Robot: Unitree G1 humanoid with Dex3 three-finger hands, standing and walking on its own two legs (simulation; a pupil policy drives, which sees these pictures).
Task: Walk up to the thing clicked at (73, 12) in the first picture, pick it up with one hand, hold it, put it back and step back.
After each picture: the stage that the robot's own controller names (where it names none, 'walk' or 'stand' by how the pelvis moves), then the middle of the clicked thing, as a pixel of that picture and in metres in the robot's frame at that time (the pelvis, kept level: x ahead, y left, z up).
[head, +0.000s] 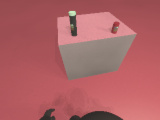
stand; (73, 24) +0.91 +0.28 +0.11
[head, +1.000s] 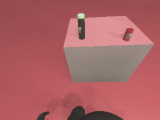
rise first; (81, 27) +0.86 +0.21 +0.12
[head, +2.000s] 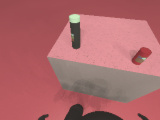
stand; (75, 34) +0.59 +0.21 +0.14
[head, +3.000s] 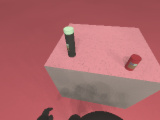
stand; (70, 43) +0.56 +0.23 +0.11
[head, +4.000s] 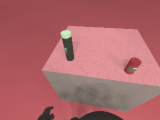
stand; (68, 47) +0.53 +0.23 +0.11
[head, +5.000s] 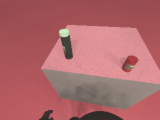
stand; (66, 45) +0.54 +0.25 +0.10
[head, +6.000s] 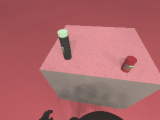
stand; (65, 46) +0.53 +0.26 +0.10
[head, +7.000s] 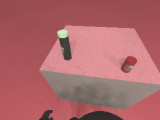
stand; (65, 46) +0.53 +0.26 +0.10
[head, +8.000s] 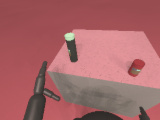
rise first; (72, 49) +0.52 +0.24 +0.11
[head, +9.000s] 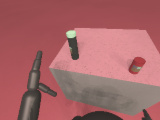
go down; (73, 46) +0.55 +0.24 +0.11
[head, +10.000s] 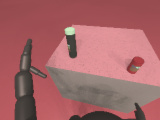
go down; (71, 44) +0.55 +0.22 +0.12
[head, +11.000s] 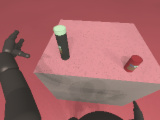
go down; (63, 45) +0.50 +0.22 +0.12
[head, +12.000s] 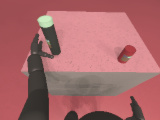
close in; (51, 38) +0.51 +0.25 +0.14
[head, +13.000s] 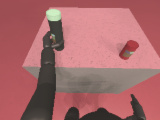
lift; (57, 33) +0.54 +0.22 +0.16
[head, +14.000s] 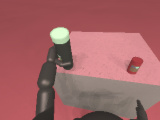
lift; (64, 53) +0.31 +0.18 +0.27
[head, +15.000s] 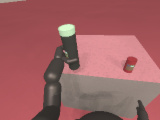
lift; (71, 50) +0.33 +0.15 +0.28
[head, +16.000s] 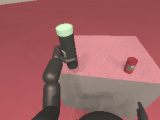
hold; (69, 50) +0.33 +0.16 +0.28
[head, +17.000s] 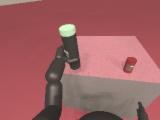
hold; (71, 50) +0.33 +0.14 +0.28
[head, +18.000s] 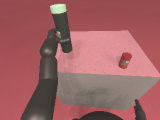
crouch; (63, 32) +0.44 +0.18 +0.32
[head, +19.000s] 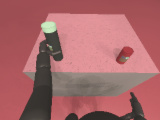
lower; (54, 44) +0.48 +0.22 +0.14
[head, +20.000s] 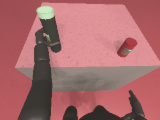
lower; (52, 33) +0.52 +0.22 +0.17
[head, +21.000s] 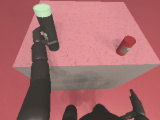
lower; (49, 32) +0.52 +0.22 +0.17
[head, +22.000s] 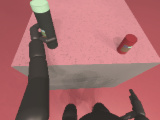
lower; (47, 29) +0.53 +0.23 +0.17
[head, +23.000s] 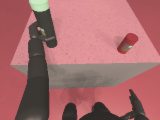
loosen; (47, 27) +0.53 +0.23 +0.18
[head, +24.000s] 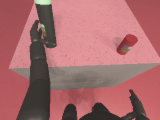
withdraw; (47, 25) +0.55 +0.22 +0.18
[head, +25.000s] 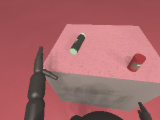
sink last; (78, 43) +0.67 +0.19 +0.05
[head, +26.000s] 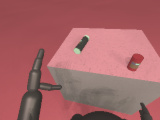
stand; (82, 44) +0.71 +0.19 +0.05
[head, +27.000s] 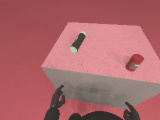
stand; (78, 41) +0.69 +0.19 +0.04
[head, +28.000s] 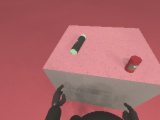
stand; (78, 44) +0.69 +0.20 +0.02
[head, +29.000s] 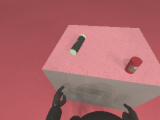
stand; (78, 44) +0.68 +0.20 +0.02
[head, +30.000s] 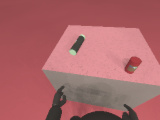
stand; (77, 44) +0.68 +0.21 +0.02
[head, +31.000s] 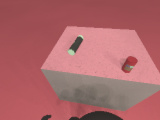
walk; (76, 44) +0.69 +0.21 +0.02
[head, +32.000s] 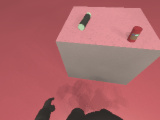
walk; (85, 21) +0.95 +0.16 +0.04
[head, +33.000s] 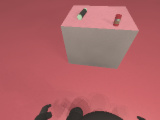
stand; (82, 13) +1.31 +0.25 +0.04
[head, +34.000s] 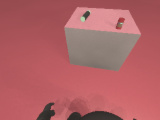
stand; (85, 15) +1.31 +0.21 +0.03
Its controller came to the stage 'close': yes
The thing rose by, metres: 0.20
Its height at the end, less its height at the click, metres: -0.09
